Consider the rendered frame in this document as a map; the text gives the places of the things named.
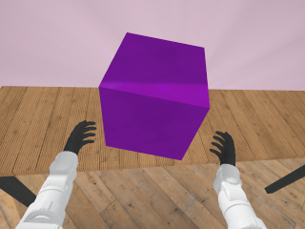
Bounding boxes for carton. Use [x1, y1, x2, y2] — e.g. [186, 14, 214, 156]
[98, 32, 211, 160]

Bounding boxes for left robot forearm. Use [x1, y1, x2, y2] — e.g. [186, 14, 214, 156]
[15, 151, 78, 229]

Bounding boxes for right robot hand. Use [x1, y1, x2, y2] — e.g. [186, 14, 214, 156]
[210, 131, 235, 167]

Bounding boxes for left robot hand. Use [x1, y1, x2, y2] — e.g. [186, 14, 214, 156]
[63, 120, 97, 156]

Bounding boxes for table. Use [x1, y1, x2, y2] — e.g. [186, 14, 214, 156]
[0, 86, 305, 208]

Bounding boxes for right robot forearm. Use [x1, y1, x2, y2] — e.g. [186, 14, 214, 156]
[213, 163, 267, 229]

